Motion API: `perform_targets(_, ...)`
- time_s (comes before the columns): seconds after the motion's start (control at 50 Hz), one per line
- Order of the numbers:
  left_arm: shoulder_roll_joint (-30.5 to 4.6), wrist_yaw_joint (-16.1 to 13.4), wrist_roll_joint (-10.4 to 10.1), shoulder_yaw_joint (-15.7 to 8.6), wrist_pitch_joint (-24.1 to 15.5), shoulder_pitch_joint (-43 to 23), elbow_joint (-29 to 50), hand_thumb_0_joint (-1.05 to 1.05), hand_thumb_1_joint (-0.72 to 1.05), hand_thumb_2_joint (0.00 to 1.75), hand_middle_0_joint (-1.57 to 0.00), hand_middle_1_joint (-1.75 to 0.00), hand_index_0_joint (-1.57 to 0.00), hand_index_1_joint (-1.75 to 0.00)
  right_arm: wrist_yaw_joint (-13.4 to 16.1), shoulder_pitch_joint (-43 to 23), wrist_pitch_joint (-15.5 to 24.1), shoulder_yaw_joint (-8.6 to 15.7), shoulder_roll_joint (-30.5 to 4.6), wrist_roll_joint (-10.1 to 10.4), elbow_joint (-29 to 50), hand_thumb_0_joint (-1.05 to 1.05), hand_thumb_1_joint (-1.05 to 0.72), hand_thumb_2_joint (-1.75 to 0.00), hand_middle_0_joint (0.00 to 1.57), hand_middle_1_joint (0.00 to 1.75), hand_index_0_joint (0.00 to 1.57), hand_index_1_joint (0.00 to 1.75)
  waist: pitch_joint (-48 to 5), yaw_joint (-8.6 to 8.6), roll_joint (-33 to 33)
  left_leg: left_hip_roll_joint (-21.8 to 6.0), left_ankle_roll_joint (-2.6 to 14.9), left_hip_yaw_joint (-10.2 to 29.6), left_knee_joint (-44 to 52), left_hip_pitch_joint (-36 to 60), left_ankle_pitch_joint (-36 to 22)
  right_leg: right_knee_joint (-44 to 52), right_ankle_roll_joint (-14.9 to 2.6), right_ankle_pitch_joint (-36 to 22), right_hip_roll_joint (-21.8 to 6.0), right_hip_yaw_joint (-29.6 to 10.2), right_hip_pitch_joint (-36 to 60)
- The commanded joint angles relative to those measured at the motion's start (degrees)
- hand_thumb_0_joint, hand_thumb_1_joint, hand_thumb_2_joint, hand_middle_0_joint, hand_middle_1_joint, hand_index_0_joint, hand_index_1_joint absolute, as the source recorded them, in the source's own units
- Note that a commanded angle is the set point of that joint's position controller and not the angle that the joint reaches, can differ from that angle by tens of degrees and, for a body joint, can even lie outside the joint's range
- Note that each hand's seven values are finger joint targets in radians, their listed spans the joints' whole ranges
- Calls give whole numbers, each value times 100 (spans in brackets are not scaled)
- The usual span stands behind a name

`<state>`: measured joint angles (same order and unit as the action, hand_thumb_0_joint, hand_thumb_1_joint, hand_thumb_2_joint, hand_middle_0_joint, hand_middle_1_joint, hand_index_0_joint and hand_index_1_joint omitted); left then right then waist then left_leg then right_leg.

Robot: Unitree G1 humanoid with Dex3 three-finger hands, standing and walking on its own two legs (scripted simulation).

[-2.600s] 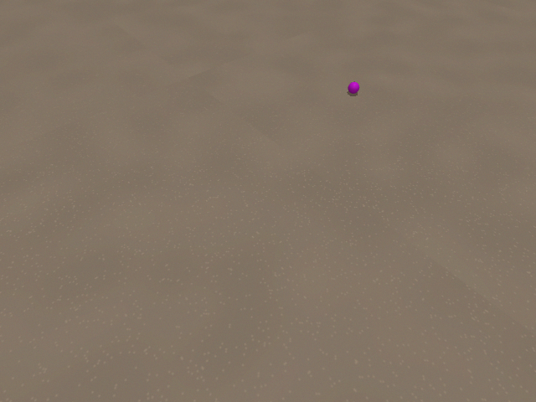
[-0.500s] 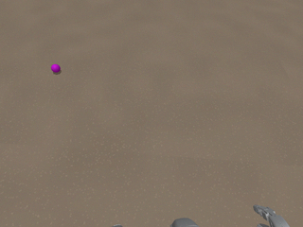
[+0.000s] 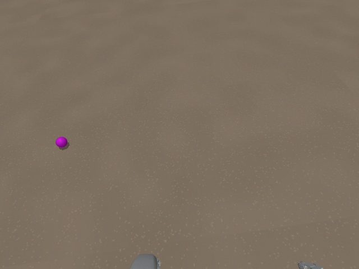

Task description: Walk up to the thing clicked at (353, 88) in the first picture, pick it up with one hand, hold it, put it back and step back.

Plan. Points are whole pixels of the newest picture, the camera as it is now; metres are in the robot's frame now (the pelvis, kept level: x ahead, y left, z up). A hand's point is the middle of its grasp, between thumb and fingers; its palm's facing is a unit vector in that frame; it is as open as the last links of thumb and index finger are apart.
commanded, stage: walk up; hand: left
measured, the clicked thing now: (61, 142) +1.08 +0.88 -0.73
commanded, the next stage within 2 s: none
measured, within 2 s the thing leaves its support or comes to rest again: neither
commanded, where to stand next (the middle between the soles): +0.67 +0.88 m, yaw -30 degrees
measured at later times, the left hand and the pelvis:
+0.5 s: hand (11, 221) +0.29 +0.49 -0.13, palm faces -0.23 -0.82 -0.52, open 7.4 cm; pelvis +0.17 +0.21 +0.00, yaw -10 degrees
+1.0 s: hand out of the picture +0.44 +0.71 -0.15, palm faces -0.26 -0.73 -0.63, open 7.4 cm; pelvis +0.31 +0.38 -0.04, yaw -17 degrees
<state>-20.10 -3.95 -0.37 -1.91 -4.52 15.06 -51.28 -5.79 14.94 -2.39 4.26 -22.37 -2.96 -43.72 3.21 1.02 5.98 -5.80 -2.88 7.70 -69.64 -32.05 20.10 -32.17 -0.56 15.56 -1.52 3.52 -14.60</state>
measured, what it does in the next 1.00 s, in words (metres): steps to the left, turning right: left foot, then right foot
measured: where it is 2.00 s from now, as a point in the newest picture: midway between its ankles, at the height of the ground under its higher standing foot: (61, 217)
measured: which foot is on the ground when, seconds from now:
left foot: up 0.00-0.16, down 0.18-0.58, up 0.60-0.94, down 0.96-1.00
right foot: down 0.00-0.22, up 0.24-0.54, down 0.56-0.98, up 1.00-1.00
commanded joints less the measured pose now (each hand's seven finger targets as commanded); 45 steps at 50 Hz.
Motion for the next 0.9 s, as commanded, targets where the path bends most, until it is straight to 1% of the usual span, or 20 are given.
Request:
perform_targets(0.0, -2126, -53, 102, -604, -325, -202, 405, 0, 90, 90, -20, -30, -20, -30, -102, -149, 57, 425, -1060, 21, 566, 0, -90, -90, 20, 30, 20, 30, 269, 248, -1230, -279, 62, -505, 1550, 279, -660, 1303, -941, -1348, -910, -516, -926)
perform_targets(0.1, -2388, -36, 180, -622, -291, 18, 352, 0, 90, 90, -20, -30, -20, -30, -246, -416, 99, 572, -1160, 16, 574, 0, -90, -90, 20, 30, 20, 30, -222, 157, -1659, -233, 201, -871, 2745, 1596, -1548, 763, -777, -475, -824, -458, -1336)
perform_targets(0.14, -2435, -73, 208, -620, -211, -310, 429, 0, 90, 90, -20, -30, -20, -30, -212, 276, 61, 701, -1303, -27, 369, 0, -90, -90, 20, 30, 20, 30, -535, 686, -1578, -70, 289, -1060, 2948, 2610, -1030, 35, -689, -261, -953, -569, -1847)
perform_targets(0.16, -2130, -91, 269, -530, -154, -152, 426, 0, 90, 90, -20, -30, -20, -30, -161, 843, 82, 808, -1511, -55, 155, 0, -90, -90, 20, 30, 20, 30, -839, 955, -787, 115, 418, -960, 3097, 3252, -345, -1249, -562, -109, -672, -412, -2081)
perform_targets(0.18, -1623, -116, 250, -372, -114, 254, 380, 0, 90, 90, -20, -30, -20, -30, -87, 1401, 138, 910, -1842, -144, 68, 0, -90, -90, 20, 30, 20, 30, -1002, 1257, 567, -358, 593, -41, 4003, 3636, 854, -2925, -319, 640, -121, -164, -2638)
perform_targets(0.2, -1213, -149, 153, -247, -67, 542, 439, 0, 90, 90, -20, -30, -20, -30, -14, 959, 215, 912, -2288, -88, 197, 0, -90, -90, 20, 30, 20, 30, -738, 867, 1837, -1544, 660, 1793, 5146, 3414, 940, -3950, -207, 1952, 580, -230, -3514)
perform_targets(0.22, -1477, -274, 114, -293, -53, 771, 248, 0, 90, 90, -20, -30, -20, -30, 73, 378, 218, 984, -2601, 46, 264, 0, -90, -90, 20, 30, 20, 30, -912, 561, 1802, -1834, 1161, 2719, 5623, 3352, 1681, -4532, -438, 1724, 154, -580, -3476)
perform_targets(0.24, -1704, -285, 125, -288, -69, 676, 155, 0, 90, 90, -20, -30, -20, -30, 113, -34, 190, 963, -2434, 83, 397, 0, -90, -90, 20, 30, 20, 30, -692, 453, 1508, -1824, 1277, 2395, 5691, 2660, 2073, -4631, -429, 1293, -180, -642, -3324)
perform_targets(0.26, -1929, -232, 30, -338, -78, 431, 41, 0, 90, 90, -20, -30, -20, -30, 139, -263, 207, 851, -2000, 31, 504, 0, -90, -90, 20, 30, 20, 30, -394, 476, 980, -1385, 973, 1359, 5485, 2215, 1386, -4232, -324, 842, -273, -704, -3045)
perform_targets(0.3, -2072, -142, -75, -464, -54, 728, -194, 0, 90, 90, -20, -30, -20, -30, 144, -488, 227, 679, -1669, -17, 488, 0, -90, -90, 20, 30, 20, 30, -229, 253, 1005, -927, 1004, 328, 5101, 1911, 807, -3627, -253, 443, -375, -569, -2606)
perform_targets(0.42, -1647, -82, -26, -409, -60, 627, -107, 0, 90, 90, -20, -30, -20, -30, 164, -269, 220, 535, -1342, -129, 568, 0, -90, -90, 20, 30, 20, 30, -324, 294, 554, -1109, 1738, -340, 4715, 2109, -1817, -1734, -67, 442, -314, 100, -1734)
perform_targets(0.46, -1601, -89, -20, -444, -59, 782, -120, 0, 90, 90, -20, -30, -20, -30, 142, -540, 170, 502, -1360, -122, 682, 0, -90, -90, 20, 30, 20, 30, -346, 107, 380, -1130, 1703, -428, 4670, 1412, -1079, -1239, -183, -25, -302, 77, -759)
perform_targets(0.52, -2005, -182, 76, -719, -77, 1993, -466, 0, 90, 90, -20, -30, -20, -30, 61, -1058, 56, 349, -1092, -99, 942, 0, -90, -90, 20, 30, 20, 30, -719, -678, -839, -439, 1102, -1257, 2888, -201, -350, -148, -277, -1019, -306, -149, 1801)
perform_targets(0.54, -2298, -258, 129, -838, -83, 2249, -414, 0, 90, 90, -20, -30, -20, -30, 63, -735, 34, 282, -887, -90, 924, 0, -90, -90, 20, 30, 20, 30, -827, -813, -1595, 119, 732, -1359, 1751, -1073, 906, 444, -535, -64, -858, -1328, 2493)
perform_targets(0.56, -2543, -308, 179, -832, -80, 1866, -111, 0, 90, 90, -20, -30, -20, -30, 91, -224, -83, 271, -926, -107, 814, 0, -90, -90, 20, 30, 20, 30, -709, -501, -1634, 299, 400, -823, 561, -1319, 1143, 1436, -859, 1701, -2098, -3480, 1777)
perform_targets(0.58, -2480, -322, 140, -739, -84, 1121, 212, 0, 90, 90, -20, -30, -20, -30, 116, 126, -199, 391, -1299, -129, 638, 0, -90, -90, 20, 30, 20, 30, -260, -151, -933, 122, 192, -255, 43, -1152, 1038, 1692, -1185, 2534, -2426, -3874, 898)
perform_targets(0.6, -2543, -359, 96, -750, -74, 744, 356, 0, 90, 90, -20, -30, -20, -30, 122, 14, -228, 514, -1575, -161, 620, 0, -90, -90, 20, 30, 20, 30, -214, -133, -1155, 34, 207, -178, -137, -1287, 1075, 1841, -1571, 2849, -2582, -4356, 648)
perform_targets(0.64, -2319, -347, 96, -714, -155, 548, 420, 0, 90, 90, -20, -30, -20, -30, 112, -252, -223, 574, -1774, -147, 472, 0, -90, -90, 20, 30, 20, 30, 121, -80, -834, -259, 182, 33, -260, -1006, 641, 1705, -1396, 2348, -2144, -3464, -189)
perform_targets(0.72, -2301, -282, 148, -720, -216, 544, 409, 0, 90, 90, -20, -30, -20, -30, 46, 19, -242, 542, -1590, -101, 267, 0, -90, -90, 20, 30, 20, 30, -37, 57, -937, -171, 167, -178, 79, -386, 40, 1059, -1074, 1075, -1425, -1863, -620)
perform_targets(0.88, -2849, -287, 293, -888, -181, 395, 484, 0, 90, 90, -20, -30, -20, -30, -65, -494, -208, 612, -1596, -76, 534, 0, -90, -90, 20, 30, 20, 30, -181, -2, -1666, -234, 232, -647, 1498, 318, 664, 450, -1166, 1148, -1287, -1491, -1150)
